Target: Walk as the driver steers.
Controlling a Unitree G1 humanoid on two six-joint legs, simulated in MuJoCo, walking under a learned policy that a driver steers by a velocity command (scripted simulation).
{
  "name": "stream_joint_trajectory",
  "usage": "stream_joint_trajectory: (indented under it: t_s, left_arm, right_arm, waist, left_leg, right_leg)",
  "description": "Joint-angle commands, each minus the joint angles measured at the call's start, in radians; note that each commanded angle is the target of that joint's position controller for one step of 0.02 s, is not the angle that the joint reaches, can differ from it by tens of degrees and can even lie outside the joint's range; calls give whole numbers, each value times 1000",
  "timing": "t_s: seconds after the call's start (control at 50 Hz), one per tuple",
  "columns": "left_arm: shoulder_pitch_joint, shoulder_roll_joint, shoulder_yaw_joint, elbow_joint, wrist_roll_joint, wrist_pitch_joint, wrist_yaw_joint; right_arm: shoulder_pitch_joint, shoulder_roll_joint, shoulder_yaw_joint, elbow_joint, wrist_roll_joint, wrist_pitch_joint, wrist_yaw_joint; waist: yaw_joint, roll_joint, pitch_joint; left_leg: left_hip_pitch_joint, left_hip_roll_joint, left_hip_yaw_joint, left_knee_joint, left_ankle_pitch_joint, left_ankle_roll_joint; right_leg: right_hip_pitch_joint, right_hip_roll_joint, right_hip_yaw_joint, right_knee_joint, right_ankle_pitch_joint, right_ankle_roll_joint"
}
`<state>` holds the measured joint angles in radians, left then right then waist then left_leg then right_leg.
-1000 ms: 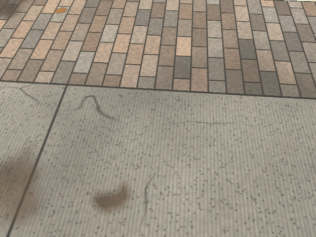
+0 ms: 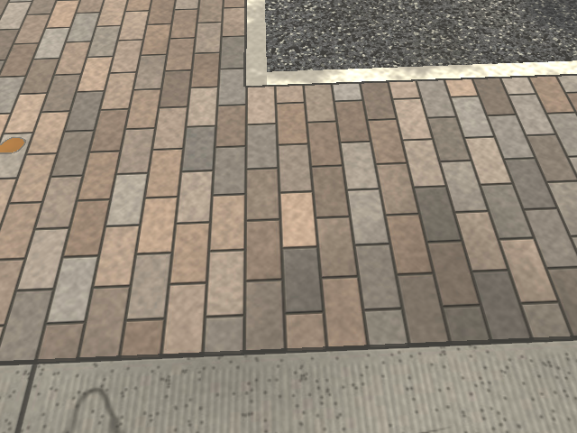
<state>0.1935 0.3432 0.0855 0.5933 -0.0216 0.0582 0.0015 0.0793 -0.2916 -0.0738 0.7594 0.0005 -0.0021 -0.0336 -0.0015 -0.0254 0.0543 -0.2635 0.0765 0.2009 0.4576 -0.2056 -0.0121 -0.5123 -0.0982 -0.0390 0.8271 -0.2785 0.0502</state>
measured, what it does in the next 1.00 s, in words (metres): steps on the spot, turning right: right foot, then left foot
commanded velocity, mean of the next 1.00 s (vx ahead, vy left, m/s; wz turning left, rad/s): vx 0.03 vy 0.00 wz -0.90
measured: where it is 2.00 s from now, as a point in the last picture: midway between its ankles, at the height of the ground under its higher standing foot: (466, 360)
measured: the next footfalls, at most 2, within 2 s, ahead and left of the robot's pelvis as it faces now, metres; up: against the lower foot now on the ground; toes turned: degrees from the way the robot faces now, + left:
right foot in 0.06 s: +0.09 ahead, -0.13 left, +0.00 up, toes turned -8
left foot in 0.46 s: +0.18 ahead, +0.07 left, +0.00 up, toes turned -34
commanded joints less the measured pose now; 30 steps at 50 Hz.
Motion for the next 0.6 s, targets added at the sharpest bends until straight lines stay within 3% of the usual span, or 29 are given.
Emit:
stream_joint_trajectory:
  t_s: [0.02, 0.04, 0.06, 0.08, 0.1, 0.12, 0.14, 0.16, 0.2, 0.24, 0.28, 0.38, 0.42, 0.44, 0.46, 0.48, 0.5, 0.52, 0.54, 0.56, 0.6]
  left_arm:
    - [65, 64, 25, -59, 2, 7, -23]
    - [82, 77, 35, -51, 7, 9, -18]
    - [127, 136, 58, -42, 15, 6, -7]
    - [140, 291, 92, -70, 20, -1, 11]
    - [147, 278, 81, -100, 54, -31, -3]
    - [131, 249, 74, -92, 53, -52, -11]
    - [82, 224, 69, -90, 30, -61, -3]
    - [27, 186, 57, -101, 9, -55, 9]
    - [-40, 161, 45, -130, 11, -37, 30]
    - [-32, 162, 49, -134, 14, -29, 41]
    - [-29, 173, 56, -135, 5, -23, 47]
    - [-50, 176, 62, -144, 2, -11, 38]
    - [-76, 168, 61, -149, -4, -8, 35]
    - [-91, 154, 56, -151, -9, -5, 34]
    - [-49, 101, 41, -149, -5, -3, 30]
    - [-3, 60, 29, -166, -6, -7, 26]
    - [21, 157, 54, -153, 8, -20, 19]
    - [26, 203, 71, -126, 0, -20, 13]
    - [33, 195, 73, -102, -1, -13, 14]
    - [39, 172, 68, -95, 3, -6, 15]
    - [15, 122, 48, -108, -8, -2, 8]
  right_arm:
    - [-73, -160, -47, -68, 29, -19, 14]
    - [-41, -140, -46, -53, 36, -19, 19]
    - [26, -107, -43, -28, 25, -14, 27]
    - [38, -77, -33, -70, -20, -9, 31]
    - [-76, -103, -34, -113, -32, -9, 22]
    - [-115, -125, -41, -122, -5, -9, 15]
    - [-100, -119, -41, -115, 4, -12, 9]
    - [-75, -129, -44, -98, -4, -12, 1]
    - [-52, -127, -43, -84, -11, -15, 4]
    - [-45, -96, -32, -70, -1, -20, 10]
    - [-52, -77, -21, -65, 4, -21, 17]
    - [-33, -107, -29, -61, 11, -24, 34]
    - [8, -122, -40, -53, 13, -32, 38]
    - [45, -132, -48, -41, 12, -34, 38]
    - [70, -186, -63, -42, 0, -30, 31]
    - [32, -246, -71, -48, -24, -15, 21]
    - [3, -196, -61, -75, -48, -20, 19]
    - [-51, -138, -45, -102, -39, -20, 8]
    - [-87, -107, -38, -113, -25, -12, -3]
    - [-96, -101, -34, -118, -13, -7, -15]
    - [-61, -109, -31, -114, -14, 2, -30]
  waist:
    - [48, 130, -155]
    - [52, 91, -155]
    - [55, -50, -133]
    - [15, -393, -110]
    - [90, -304, -220]
    - [88, -189, -211]
    - [48, -135, -179]
    - [20, -92, -169]
    - [-13, -95, -184]
    - [-8, -84, -207]
    - [0, -88, -215]
    - [8, -154, -189]
    - [-14, -167, -180]
    - [-33, -153, -177]
    - [-12, -36, -209]
    - [52, 279, -165]
    - [49, 277, -145]
    - [54, 211, -121]
    - [55, 164, -94]
    - [47, 149, -88]
    - [21, 137, -72]
  left_leg:
    - [94, 258, -104, -42, 281, 149]
    - [67, 226, -70, 41, 196, 102]
    - [-32, 150, -9, 226, 36, 33]
    - [-376, 0, 31, 570, -431, -73]
    - [-477, -86, -205, 750, -482, -73]
    - [-501, -74, -264, 795, -404, -45]
    - [-507, -61, -288, 759, -311, -26]
    - [-496, -48, -299, 709, -246, -24]
    - [-392, -74, -296, 625, -169, -36]
    - [-346, -108, -301, 492, -135, -53]
    - [-294, -133, -317, 371, -111, -63]
    - [-170, -162, -337, 188, -98, -51]
    - [-72, -153, -334, 49, -50, -33]
    - [24, -125, -326, -66, 43, -18]
    - [160, 41, -450, -124, 58, 43]
    - [196, 238, -709, -189, 149, 189]
    - [131, 332, -781, -200, 154, 276]
    - [96, 283, -661, -187, 115, 258]
    - [73, 203, -545, -175, 58, 213]
    - [87, 170, -481, -170, 58, 193]
    - [101, 152, -372, -176, 149, 201]
  right_leg:
    - [177, 28, -43, -185, 59, -55]
    - [248, 58, -46, -257, 111, -84]
    - [352, 35, 54, -358, 349, -133]
    - [520, -216, 458, -395, 733, -286]
    - [515, -273, 627, -453, 620, -416]
    - [505, -236, 548, -474, 519, -386]
    - [475, -183, 490, -468, 444, -334]
    - [449, -152, 447, -458, 411, -293]
    - [363, -104, 401, -447, 445, -268]
    - [367, -79, 403, -430, 451, -262]
    - [356, -63, 435, -418, 397, -256]
    - [289, -29, 556, -414, 276, -235]
    - [258, 2, 588, -387, 238, -210]
    - [212, 38, 573, -352, 175, -180]
    - [116, 107, 500, -219, -79, -133]
    - [-85, 269, 263, 5, -345, -75]
    - [-132, 180, 235, 237, -328, -30]
    - [-129, 137, 206, 321, -251, -13]
    - [-127, 120, 186, 366, -182, 2]
    - [-155, 111, 165, 427, -128, 15]
    - [-181, 78, 101, 432, -81, 34]
Keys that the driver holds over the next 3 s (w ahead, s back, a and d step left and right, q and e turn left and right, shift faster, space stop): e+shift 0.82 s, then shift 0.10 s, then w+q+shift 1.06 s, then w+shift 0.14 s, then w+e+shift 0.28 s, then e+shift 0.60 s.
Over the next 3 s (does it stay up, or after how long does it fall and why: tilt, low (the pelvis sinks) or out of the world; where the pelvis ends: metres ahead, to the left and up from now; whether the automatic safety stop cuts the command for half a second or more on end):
stays up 1.44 -0.43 0.00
